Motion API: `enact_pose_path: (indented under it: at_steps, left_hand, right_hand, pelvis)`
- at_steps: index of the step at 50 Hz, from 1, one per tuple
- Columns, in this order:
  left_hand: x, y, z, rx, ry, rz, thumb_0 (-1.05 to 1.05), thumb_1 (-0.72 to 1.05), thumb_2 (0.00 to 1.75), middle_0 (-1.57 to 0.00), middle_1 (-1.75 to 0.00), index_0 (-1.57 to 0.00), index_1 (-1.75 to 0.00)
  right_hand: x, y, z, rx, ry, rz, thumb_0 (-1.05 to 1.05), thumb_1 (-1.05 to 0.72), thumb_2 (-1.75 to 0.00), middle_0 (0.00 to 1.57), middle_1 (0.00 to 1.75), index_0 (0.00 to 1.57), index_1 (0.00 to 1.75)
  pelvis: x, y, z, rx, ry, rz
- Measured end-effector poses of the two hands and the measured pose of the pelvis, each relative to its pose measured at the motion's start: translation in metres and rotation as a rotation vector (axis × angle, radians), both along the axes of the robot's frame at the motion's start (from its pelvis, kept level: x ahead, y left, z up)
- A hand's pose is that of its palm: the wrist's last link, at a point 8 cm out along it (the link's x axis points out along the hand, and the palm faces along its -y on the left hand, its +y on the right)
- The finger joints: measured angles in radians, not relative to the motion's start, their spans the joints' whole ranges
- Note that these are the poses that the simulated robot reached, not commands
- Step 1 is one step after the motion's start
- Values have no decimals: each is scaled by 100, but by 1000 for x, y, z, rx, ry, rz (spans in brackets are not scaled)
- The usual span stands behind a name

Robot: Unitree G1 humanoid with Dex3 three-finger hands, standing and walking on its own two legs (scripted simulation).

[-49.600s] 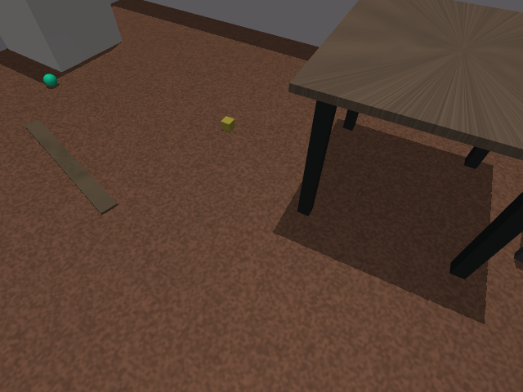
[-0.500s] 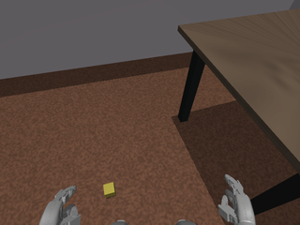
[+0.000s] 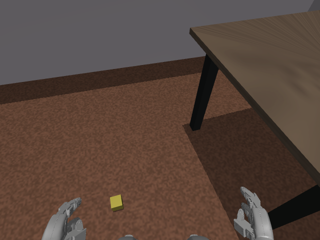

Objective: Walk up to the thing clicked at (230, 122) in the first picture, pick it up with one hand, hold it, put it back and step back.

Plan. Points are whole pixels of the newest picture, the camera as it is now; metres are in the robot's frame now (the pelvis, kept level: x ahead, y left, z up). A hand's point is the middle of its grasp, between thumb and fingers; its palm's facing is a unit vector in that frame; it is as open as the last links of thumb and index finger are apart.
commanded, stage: home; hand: left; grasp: from above
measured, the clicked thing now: (116, 202) +0.41 +0.22 -0.68
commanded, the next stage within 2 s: stand in 0.04 s
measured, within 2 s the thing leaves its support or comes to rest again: neither
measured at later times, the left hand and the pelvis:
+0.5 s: hand out of the picture +0.09 +0.24 -0.11, palm faces +0.04 -0.94 -0.33, open 7.4 cm; pelvis -0.01 +0.00 +0.04, yaw +0 degrees
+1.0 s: hand out of the picture +0.03 +0.24 -0.10, palm faces +0.06 -0.94 -0.33, open 7.4 cm; pelvis -0.01 +0.00 +0.06, yaw +1 degrees
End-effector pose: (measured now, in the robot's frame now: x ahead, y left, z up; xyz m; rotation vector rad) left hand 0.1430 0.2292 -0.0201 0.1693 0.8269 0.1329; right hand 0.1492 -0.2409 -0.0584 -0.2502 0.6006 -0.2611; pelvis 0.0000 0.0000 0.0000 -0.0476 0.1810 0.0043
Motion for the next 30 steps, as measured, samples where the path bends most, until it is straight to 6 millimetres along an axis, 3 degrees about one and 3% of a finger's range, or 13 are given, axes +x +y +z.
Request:
enact_pose_path:
  at_steps: [7, 13, 22, 30]
  left_hand:
    - [0, -2, 0, 0, -2, -2, 1, 90, 90, -20, -30, -20, -30]
    - [0, 19, -27, 115, -3, -36, 1, 90, 90, -20, -30, -21, -30]
    - [-52, 50, -49, 137, 208, 36, 1, 90, 90, -20, -30, -21, -30]
    - [-92, 55, -55, 103, 339, 90, 1, 90, 90, -20, -30, -20, -30]
  right_hand:
    - [-1, -1, 0, 3, -4, -3, 1, -90, -90, 21, 30, 20, 30]
    - [-14, -11, -20, -39, 302, 161, 1, -90, -90, 21, 30, 20, 30]
    - [-51, -34, -15, -4, 462, 60, 1, -90, -90, 21, 30, 20, 30]
    - [-75, -31, -11, 11, 554, 13, 1, -90, -90, 21, 30, 20, 30]
  pelvis:
    - [0, -1, 0, 1, 2, -1]
    - [-10, -3, 13, 41, -111, 3]
    - [-9, 0, 31, 51, -170, 1]
    - [-5, 6, 45, 43, -208, 6]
